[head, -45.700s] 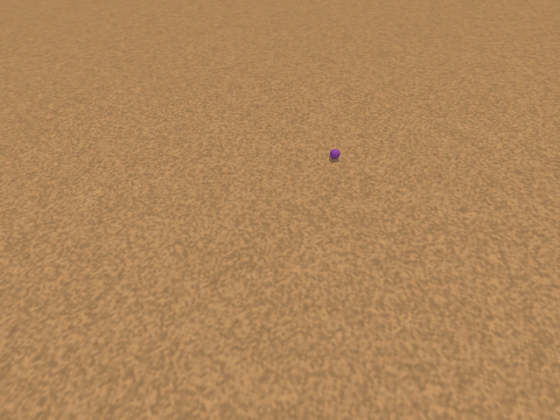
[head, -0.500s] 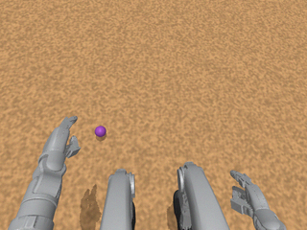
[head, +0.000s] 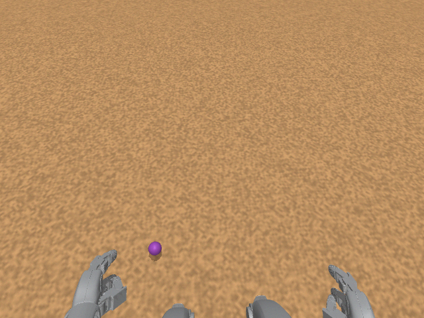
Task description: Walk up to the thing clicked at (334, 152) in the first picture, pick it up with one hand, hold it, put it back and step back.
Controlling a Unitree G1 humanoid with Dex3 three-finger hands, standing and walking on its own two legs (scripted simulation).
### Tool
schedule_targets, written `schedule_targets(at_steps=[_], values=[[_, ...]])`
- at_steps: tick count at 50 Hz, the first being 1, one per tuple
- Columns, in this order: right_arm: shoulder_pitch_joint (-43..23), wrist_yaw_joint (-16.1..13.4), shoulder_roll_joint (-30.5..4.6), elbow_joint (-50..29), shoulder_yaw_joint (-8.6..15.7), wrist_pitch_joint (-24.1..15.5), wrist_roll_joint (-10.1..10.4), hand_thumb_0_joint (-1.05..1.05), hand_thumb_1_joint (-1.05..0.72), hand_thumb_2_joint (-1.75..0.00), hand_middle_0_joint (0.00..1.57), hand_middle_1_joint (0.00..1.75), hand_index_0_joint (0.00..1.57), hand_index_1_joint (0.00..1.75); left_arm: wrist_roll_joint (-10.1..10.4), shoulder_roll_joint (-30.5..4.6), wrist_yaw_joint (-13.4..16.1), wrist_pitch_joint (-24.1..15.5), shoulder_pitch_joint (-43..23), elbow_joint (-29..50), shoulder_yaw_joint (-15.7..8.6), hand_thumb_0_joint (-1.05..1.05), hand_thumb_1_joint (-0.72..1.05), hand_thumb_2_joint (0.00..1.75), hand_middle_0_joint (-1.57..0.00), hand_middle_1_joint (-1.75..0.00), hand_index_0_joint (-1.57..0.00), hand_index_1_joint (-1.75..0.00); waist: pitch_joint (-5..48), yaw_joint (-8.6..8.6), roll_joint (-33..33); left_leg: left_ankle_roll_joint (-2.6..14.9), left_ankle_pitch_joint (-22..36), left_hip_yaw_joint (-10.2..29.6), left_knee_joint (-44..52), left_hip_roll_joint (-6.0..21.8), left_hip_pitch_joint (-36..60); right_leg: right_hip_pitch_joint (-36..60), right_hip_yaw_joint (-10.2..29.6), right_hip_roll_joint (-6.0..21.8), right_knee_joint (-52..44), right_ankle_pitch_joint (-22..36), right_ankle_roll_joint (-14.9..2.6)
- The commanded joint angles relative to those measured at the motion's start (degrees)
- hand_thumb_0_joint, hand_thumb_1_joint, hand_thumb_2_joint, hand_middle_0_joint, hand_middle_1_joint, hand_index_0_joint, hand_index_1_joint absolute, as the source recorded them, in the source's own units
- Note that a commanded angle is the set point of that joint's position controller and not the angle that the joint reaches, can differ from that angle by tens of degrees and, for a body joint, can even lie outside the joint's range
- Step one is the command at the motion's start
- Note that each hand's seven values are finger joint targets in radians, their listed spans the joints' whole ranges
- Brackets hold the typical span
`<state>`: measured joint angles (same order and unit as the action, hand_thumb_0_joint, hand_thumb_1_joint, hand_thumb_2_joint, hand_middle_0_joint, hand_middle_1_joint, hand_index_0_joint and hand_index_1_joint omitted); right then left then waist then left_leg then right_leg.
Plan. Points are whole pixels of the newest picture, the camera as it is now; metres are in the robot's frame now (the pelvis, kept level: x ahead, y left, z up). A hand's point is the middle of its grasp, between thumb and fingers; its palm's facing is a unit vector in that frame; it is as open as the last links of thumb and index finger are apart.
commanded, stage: home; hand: left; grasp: from above
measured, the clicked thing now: (154, 248) +0.49 +0.24 -0.66
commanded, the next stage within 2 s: none
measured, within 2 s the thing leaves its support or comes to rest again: neither
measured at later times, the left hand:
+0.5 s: hand (114, 307) +0.18 +0.18 -0.02, palm faces +0.07 -0.98 -0.18, open 7.4 cm
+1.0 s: hand (115, 306) +0.18 +0.18 -0.02, palm faces +0.05 -0.98 -0.19, open 7.4 cm
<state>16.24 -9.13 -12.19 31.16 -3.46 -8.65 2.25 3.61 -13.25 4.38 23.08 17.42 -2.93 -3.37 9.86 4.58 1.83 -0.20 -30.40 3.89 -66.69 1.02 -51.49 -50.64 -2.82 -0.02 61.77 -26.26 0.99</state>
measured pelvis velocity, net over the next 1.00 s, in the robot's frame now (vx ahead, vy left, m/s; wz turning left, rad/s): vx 0.02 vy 0.00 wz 0.01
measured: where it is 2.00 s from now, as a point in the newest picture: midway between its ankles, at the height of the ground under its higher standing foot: outside the picture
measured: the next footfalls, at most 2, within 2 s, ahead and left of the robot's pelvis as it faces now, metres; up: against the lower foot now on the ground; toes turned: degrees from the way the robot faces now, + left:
none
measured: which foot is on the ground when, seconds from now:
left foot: down 0.00-1.00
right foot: down 0.00-1.00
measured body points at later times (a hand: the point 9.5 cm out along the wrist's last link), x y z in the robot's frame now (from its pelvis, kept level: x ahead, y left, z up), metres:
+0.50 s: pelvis +0.02 +0.00 +0.03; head +0.03 +0.01 +0.48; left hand +0.17 +0.23 +0.00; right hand +0.20 -0.24 -0.02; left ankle +0.02 +0.12 -0.65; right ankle +0.04 -0.14 -0.65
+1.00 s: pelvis +0.02 +0.00 +0.03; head +0.03 +0.01 +0.48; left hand +0.18 +0.23 +0.00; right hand +0.17 -0.24 -0.04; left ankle +0.02 +0.12 -0.65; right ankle +0.04 -0.14 -0.65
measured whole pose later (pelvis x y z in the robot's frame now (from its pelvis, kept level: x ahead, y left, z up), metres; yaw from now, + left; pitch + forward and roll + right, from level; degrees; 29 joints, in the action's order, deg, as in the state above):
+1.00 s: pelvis +0.02 +0.00 +0.03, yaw +1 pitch +9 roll -3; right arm 17.4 -10.4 -12.4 31.9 -2.2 -14.6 0.7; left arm 3.1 -12.7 0.8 25.8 28.6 7.1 -1.8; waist 9.4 2.5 2.4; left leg -0.1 -29.0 3.5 -58.0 1.0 -38.4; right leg -37.7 -2.5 0.1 53.5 -25.2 1.0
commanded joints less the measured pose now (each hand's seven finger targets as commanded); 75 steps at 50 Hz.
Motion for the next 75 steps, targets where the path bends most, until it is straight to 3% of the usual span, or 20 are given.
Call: schedule_targets(at_steps=[1,11,25,27,34,49,52,56,57,58,60,62,63,68,69,72,73,75], values=[[-2.4,-1.9,-6.5,-9.7,3.2,-4.2,-0.6,0.0,-0.9,-0.9,0.2,0.3,0.2,0.3,0.2,-5.4,0.1,-1.3,5.0,16.6,-2.2,0.0,0.9,0.9,-0.2,-0.3,-0.2,-0.3,9.4,-1.56,2.8,0.73,13.3,-0.2,15.4,-1.2,13.0,13.9,-0.4,-1.4,-13.2,10.2,-1.66],[-3.0,-2.4,-6.9,-10.0,3.8,-7.1,-1.4,0.0,-0.9,-0.9,0.2,0.3,0.2,0.3,-0.1,-4.6,-2.3,0.1,9.8,21.1,-1.0,0.0,0.9,0.9,-0.2,-0.3,-0.2,-0.3,1.6,-1.24,0.7,1.03,12.1,-0.3,19.9,-1.2,15.2,15.3,-1.6,-1.7,-17.0,8.3,-1.42],[-3.7,-2.2,-7.3,-8.9,4.2,-8.9,-1.9,0.0,-0.9,-0.9,0.2,0.3,0.2,0.3,-1.1,-6.2,-2.9,-0.2,9.2,21.8,-2.3,0.0,0.9,0.9,-0.2,-0.3,-0.2,-0.3,4.2,-2.65,2.9,0.75,15.9,-0.9,19.2,-1.6,17.5,17.7,-1.1,-1.2,-16.5,11.4,-1.43],[-3.7,-2.0,-7.3,-8.8,4.2,-9.0,-2.0,0.0,-0.9,-0.9,0.2,0.3,0.2,0.3,-1.1,-5.2,-3.0,-0.2,9.7,20.8,-1.4,0.0,0.9,0.9,-0.2,-0.3,-0.2,-0.3,4.6,-2.18,1.9,0.61,17.2,-0.5,19.2,-1.4,17.5,17.8,-1.3,-1.4,-16.1,12.2,-1.48],[-4.1,-2.1,-7.3,-9.0,4.1,-9.0,-1.9,0.0,-0.9,-0.9,0.2,0.3,0.2,0.3,-0.7,-5.3,-2.9,-0.3,9.2,20.6,-1.7,0.0,0.9,0.9,-0.2,-0.3,-0.2,-0.3,2.5,-2.22,1.0,1.03,12.1,-0.9,19.5,-1.6,16.1,17.0,-0.9,-1.3,-17.5,8.8,-1.01],[-3.4,-2.2,-7.4,-8.8,4.5,-9.3,-1.7,0.0,-0.9,-0.9,0.2,0.3,0.2,0.3,-0.9,-5.8,-2.9,-0.4,9.2,21.2,-2.0,0.0,0.9,0.9,-0.2,-0.3,-0.2,-0.3,2.9,-2.43,0.9,0.87,12.5,-0.8,19.4,-1.3,16.0,16.8,-0.9,-1.4,-16.8,8.9,-1.07],[-3.4,-2.1,-7.5,-8.6,4.6,-9.2,-1.9,0.0,-0.9,-0.9,0.2,0.3,0.2,0.3,-0.9,-5.3,-3.1,-0.3,10.4,20.8,-1.7,0.0,0.9,0.9,-0.2,-0.3,-0.2,-0.3,4.0,-2.54,2.1,0.39,14.8,-0.3,19.7,-0.9,16.9,17.1,-1.1,-1.6,-15.8,10.0,-1.41],[-3.5,-2.0,-7.5,-8.7,4.5,-9.2,-1.8,0.0,-0.9,-0.9,0.2,0.3,0.2,0.3,-0.8,-6.7,-3.0,-0.3,7.9,22.6,-2.3,0.0,0.9,0.9,-0.2,-0.3,-0.2,-0.3,1.8,-2.57,1.8,0.72,10.6,-0.2,20.1,-1.1,15.6,16.2,-0.9,-1.4,-16.9,7.2,-1.11],[-3.5,-2.0,-7.4,-8.4,4.4,-9.3,-1.8,0.0,-0.9,-0.9,0.2,0.3,0.2,0.3,-1.0,-5.4,-3.0,-0.1,9.6,20.2,-1.6,0.0,0.9,0.9,-0.2,-0.3,-0.2,-0.3,1.5,-2.42,1.2,0.73,10.1,0.0,20.4,-1.0,15.8,16.2,-1.0,-1.4,-16.7,6.7,-1.16],[-4.0,-2.1,-7.8,-9.1,4.7,-9.3,-1.8,0.0,-0.9,-0.9,0.2,0.3,0.2,0.3,-0.8,-6.7,-3.0,-0.5,7.9,23.1,-2.2,0.0,0.9,0.9,-0.2,-0.3,-0.2,-0.3,2.5,-2.8,1.7,0.75,10.1,0.0,20.3,-0.9,15.8,16.5,-0.9,-1.4,-16.7,6.7,-1.18],[-3.5,-2.0,-7.7,-8.9,4.6,-9.2,-1.8,0.0,-0.9,-0.9,0.2,0.3,0.2,0.3,-0.8,-5.2,-3.1,0.0,9.9,20.9,-1.0,0.0,0.9,0.9,-0.2,-0.3,-0.2,-0.3,2.0,-2.26,1.1,0.76,11.6,-0.3,20.0,-0.9,16.0,16.1,-1.1,-1.5,-16.5,7.9,-1.2],[-3.5,-2.0,-8.0,-9.0,4.8,-9.2,-1.8,0.0,-0.9,-0.9,0.2,0.3,0.2,0.3,-0.6,-6.2,-3.0,-0.1,8.3,22.9,-1.8,0.0,0.9,0.9,-0.2,-0.3,-0.2,-0.3,2.9,-2.4,1.0,0.85,12.3,-0.6,19.3,-1.2,16.0,16.7,-0.9,-1.4,-16.7,8.5,-1.09],[-3.4,-2.0,-7.1,-8.7,4.3,-9.2,-1.8,0.0,-0.9,-0.9,0.2,0.3,0.2,0.3,-0.8,-4.6,-3.1,0.4,11.3,19.1,-1.0,0.0,0.9,0.9,-0.2,-0.3,-0.2,-0.3,2.9,-2.23,0.5,0.87,12.5,-0.7,18.9,-1.4,15.8,16.7,-0.7,-1.4,-16.8,8.9,-1.04],[-3.2,-2.2,-7.5,-8.9,4.7,-9.1,-1.8,0.0,-0.9,-0.9,0.2,0.3,0.2,0.3,-0.9,-6.6,-2.9,0.0,9.1,22.8,-2.3,0.0,0.9,0.9,-0.2,-0.3,-0.2,-0.3,4.4,-2.36,0.7,1.01,14.1,-1.2,18.3,-1.4,16.5,17.6,-0.6,-1.2,-16.6,10.4,-1.08],[-3.4,-2.1,-7.3,-8.9,4.5,-9.2,-1.7,0.0,-0.9,-0.9,0.2,0.3,0.2,0.3,-1.0,-5.0,-3.0,0.2,10.8,19.8,-1.1,0.0,0.9,0.9,-0.2,-0.3,-0.2,-0.3,2.7,-2.22,0.3,0.91,14.0,-1.0,18.6,-1.3,15.9,16.8,-0.7,-1.2,-16.4,10.0,-1.16],[-3.0,-2.2,-7.5,-8.7,4.7,-9.1,-1.8,0.0,-0.9,-0.9,0.2,0.3,0.2,0.3,-1.0,-6.9,-2.8,-0.2,8.9,23.2,-2.4,0.0,0.9,0.9,-0.2,-0.3,-0.2,-0.3,4.4,-2.62,1.6,0.71,15.2,-0.7,18.8,-1.2,16.6,17.5,-0.8,-1.2,-16.0,11.1,-1.23],[-3.1,-2.2,-7.3,-8.6,4.5,-9.0,-1.9,0.0,-0.9,-0.9,0.2,0.3,0.2,0.3,-1.2,-5.4,-2.9,0.1,10.0,20.1,-1.2,0.0,0.9,0.9,-0.2,-0.3,-0.2,-0.3,2.6,-2.14,1.1,0.79,13.9,-0.7,18.8,-1.3,15.8,16.7,-0.7,-1.2,-16.3,10.1,-1.12],[-2.9,-2.1,-7.4,-8.6,4.7,-9.0,-1.8,0.0,-0.9,-0.9,0.2,0.3,0.2,0.3,-0.9,-6.1,-2.9,-0.2,9.5,22.1,-1.8,0.0,0.9,0.9,-0.2,-0.3,-0.2,-0.3,4.3,-2.66,1.4,0.66,15.4,-0.6,18.7,-1.2,16.6,17.5,-0.8,-1.2,-15.9,11.0,-1.24]])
